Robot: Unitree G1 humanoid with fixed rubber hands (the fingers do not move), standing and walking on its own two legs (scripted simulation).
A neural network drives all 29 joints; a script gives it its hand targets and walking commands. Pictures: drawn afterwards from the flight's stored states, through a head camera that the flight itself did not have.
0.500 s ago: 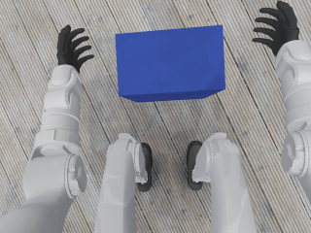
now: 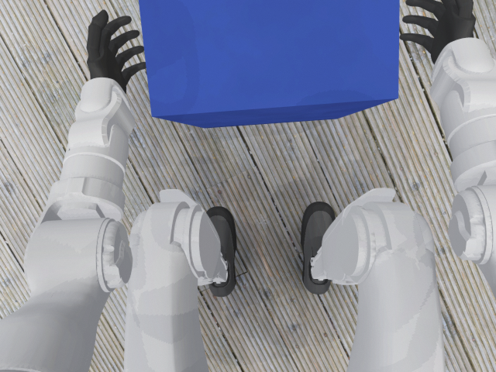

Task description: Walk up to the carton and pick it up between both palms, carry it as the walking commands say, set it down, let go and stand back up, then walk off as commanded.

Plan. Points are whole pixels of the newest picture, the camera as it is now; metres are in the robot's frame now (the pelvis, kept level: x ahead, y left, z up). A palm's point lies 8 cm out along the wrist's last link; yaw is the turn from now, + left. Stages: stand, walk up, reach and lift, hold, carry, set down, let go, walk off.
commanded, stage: reach and lift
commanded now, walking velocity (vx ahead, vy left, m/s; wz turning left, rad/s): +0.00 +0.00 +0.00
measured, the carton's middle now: (267, 65) +0.51 +0.00 -0.24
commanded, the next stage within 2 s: none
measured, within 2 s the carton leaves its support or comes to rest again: leaves its support in 1.72 s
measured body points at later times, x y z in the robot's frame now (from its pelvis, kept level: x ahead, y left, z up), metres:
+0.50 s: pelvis -0.01 +0.00 -0.01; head +0.34 -0.01 +0.27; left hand +0.50 +0.21 -0.17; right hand +0.53 -0.23 -0.17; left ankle +0.11 +0.12 -0.35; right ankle +0.12 -0.10 -0.35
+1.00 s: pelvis -0.01 +0.00 -0.01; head +0.34 -0.01 +0.27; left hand +0.51 +0.19 -0.17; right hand +0.53 -0.19 -0.18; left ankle +0.11 +0.12 -0.35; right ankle +0.12 -0.10 -0.35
